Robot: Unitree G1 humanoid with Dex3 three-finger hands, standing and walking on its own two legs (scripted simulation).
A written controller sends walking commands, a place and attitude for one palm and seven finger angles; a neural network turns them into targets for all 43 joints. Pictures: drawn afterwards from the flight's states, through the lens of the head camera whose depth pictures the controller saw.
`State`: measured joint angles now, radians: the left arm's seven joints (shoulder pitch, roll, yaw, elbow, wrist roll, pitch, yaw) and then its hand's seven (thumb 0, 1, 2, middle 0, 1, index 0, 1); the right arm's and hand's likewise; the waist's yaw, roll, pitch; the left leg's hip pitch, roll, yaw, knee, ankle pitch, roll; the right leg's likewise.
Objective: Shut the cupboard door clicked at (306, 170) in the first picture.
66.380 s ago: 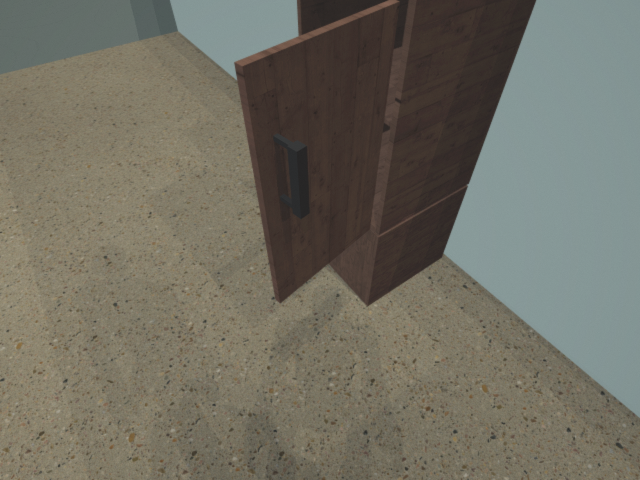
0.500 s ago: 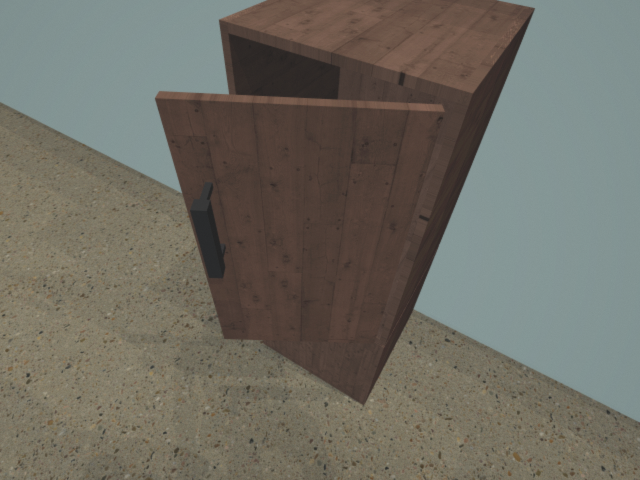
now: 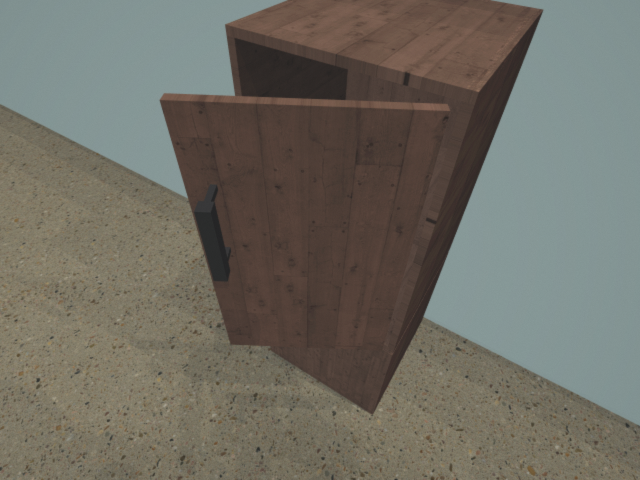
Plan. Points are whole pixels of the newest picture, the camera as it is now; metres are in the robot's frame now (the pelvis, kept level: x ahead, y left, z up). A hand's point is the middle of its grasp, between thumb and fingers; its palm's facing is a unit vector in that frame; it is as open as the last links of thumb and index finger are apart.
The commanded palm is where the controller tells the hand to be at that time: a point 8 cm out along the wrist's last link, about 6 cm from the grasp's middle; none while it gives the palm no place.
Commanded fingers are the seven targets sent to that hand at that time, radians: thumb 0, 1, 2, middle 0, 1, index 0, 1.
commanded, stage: look again from close up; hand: left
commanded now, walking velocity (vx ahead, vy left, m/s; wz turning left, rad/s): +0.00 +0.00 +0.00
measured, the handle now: (217, 234) +0.44 +0.18 +0.06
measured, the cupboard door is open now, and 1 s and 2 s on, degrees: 31 31 31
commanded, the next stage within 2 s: raise the hand and make a fist in 0.26 s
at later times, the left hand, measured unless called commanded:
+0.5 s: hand out of the picture +0.13 +0.20 -0.06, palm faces +0.22 -0.97 -0.13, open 7.3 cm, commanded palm +0.09 +0.24 -0.05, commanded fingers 0.00 0.90 0.90 -0.33 -0.44 -0.33 -0.44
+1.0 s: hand (173, 463) +0.15 +0.18 -0.01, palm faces +0.02 -1.00 -0.05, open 5.1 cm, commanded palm +0.12 +0.24 -0.01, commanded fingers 0.00 0.90 0.90 -0.79 -0.94 -0.79 -0.94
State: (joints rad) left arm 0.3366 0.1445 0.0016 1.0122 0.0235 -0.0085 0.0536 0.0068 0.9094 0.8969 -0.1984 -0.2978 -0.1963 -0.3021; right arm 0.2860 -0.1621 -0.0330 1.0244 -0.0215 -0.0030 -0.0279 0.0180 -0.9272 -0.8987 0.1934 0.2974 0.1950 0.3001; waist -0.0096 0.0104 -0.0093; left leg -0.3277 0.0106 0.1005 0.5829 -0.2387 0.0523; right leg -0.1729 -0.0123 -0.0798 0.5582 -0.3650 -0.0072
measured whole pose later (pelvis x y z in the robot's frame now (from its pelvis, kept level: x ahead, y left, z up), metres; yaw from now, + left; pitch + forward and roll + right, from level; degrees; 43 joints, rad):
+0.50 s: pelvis -0.02 +0.02 +0.00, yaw +3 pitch +0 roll +0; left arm 0.52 0.20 0.00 0.13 -0.12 -0.02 0.09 0.02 0.92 0.90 -0.22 -0.32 -0.21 -0.32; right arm 0.33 -0.20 0.01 0.82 0.04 -0.25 -0.04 0.01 -0.92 -0.90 0.20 0.30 0.20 0.30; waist -0.02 -0.02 0.00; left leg -0.39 -0.04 0.09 0.59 -0.21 0.06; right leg -0.32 -0.03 -0.06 0.72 -0.38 -0.02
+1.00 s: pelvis -0.03 +0.00 -0.09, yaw +4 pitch +11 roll -4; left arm 0.49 0.26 0.05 -0.16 -0.24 -0.39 -0.21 0.02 0.90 0.90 -0.61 -0.75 -0.61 -0.75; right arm 0.21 -0.22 0.06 0.50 0.04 -0.26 -0.04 0.02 -0.91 -0.90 0.20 0.30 0.20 0.30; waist 0.03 0.04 -0.13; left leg -0.94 -0.02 -0.03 1.18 -0.43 0.05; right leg -0.81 0.05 -0.12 1.14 -0.53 -0.05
